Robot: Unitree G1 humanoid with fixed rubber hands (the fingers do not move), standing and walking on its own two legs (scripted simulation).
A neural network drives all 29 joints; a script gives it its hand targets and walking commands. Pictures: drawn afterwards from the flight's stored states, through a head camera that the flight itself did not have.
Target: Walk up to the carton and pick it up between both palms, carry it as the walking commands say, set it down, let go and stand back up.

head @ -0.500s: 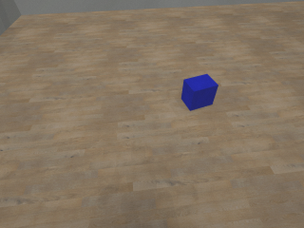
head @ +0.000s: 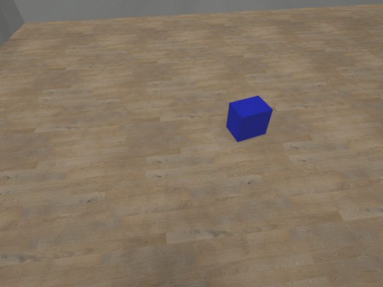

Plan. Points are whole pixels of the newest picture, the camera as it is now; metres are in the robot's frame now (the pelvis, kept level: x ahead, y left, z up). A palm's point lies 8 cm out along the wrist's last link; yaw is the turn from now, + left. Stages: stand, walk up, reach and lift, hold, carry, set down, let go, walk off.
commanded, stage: walk up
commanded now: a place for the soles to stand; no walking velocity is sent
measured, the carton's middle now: (248, 118) +1.37 -0.43 -0.66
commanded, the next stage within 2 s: none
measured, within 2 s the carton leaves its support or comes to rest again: neither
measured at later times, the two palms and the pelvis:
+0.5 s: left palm (97, 273) +0.20 +0.23 -0.08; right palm out of the picture +0.20 -0.45 -0.09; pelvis +0.13 -0.10 +0.00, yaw -6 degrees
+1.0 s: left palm (145, 181) +0.45 +0.15 -0.10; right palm (379, 195) +0.37 -0.51 -0.10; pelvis +0.33 -0.16 -0.02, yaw -9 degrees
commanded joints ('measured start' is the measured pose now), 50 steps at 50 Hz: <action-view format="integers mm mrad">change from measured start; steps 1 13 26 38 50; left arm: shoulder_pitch -65 218 157 77 207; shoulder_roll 264 465 342 245 365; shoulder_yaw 93 154 121 104 135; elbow -138 -133 -226 -275 -262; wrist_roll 12 -2 -25 -27 -10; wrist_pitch -14 -56 -59 -58 -90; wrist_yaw -45 -7 -24 -52 6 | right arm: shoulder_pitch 27 -73 -46 103 94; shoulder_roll -332 -197 -221 -331 -261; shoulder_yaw -118 -57 -78 -108 -82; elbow -91 -242 -207 -234 -279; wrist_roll -22 -2 -7 -11 22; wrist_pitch -50 -11 -52 -70 -43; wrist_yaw -8 20 42 15 21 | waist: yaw -29 101 51 -47 39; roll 87 -274 -170 217 -108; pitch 82 25 -5 77 5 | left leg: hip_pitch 167 -567 -169 45 -451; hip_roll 375 18 20 277 81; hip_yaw -373 -44 75 -128 -42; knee -370 668 36 -278 548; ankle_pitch -483 -188 48 -102 -118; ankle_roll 184 5 -25 194 18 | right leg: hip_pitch -442 234 119 -314 150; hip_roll -95 -330 -182 -70 -244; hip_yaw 86 700 234 21 449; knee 319 -510 -318 208 -295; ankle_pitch -32 -571 145 23 8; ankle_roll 9 -178 -198 10 -213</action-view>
